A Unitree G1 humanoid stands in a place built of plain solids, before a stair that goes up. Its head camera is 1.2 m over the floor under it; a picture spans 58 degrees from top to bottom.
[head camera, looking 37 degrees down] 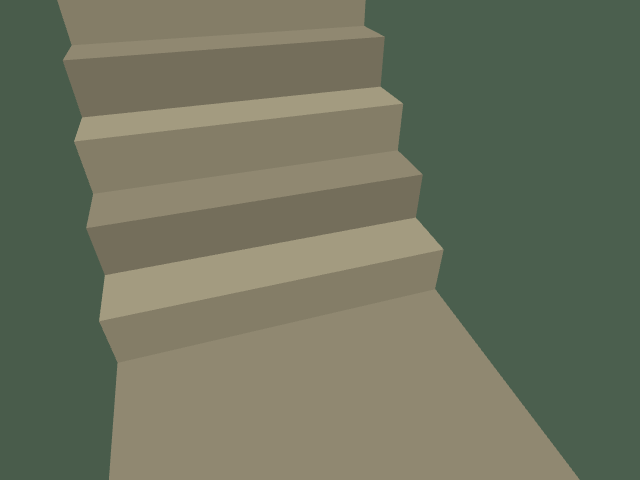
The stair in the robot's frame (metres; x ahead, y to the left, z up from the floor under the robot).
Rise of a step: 0.20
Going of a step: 0.22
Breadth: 1.29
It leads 17 degrees to the left of straight ahead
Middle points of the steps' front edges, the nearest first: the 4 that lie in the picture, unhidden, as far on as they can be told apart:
1.09 0.11 0.20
1.30 0.17 0.40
1.51 0.24 0.60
1.72 0.31 0.80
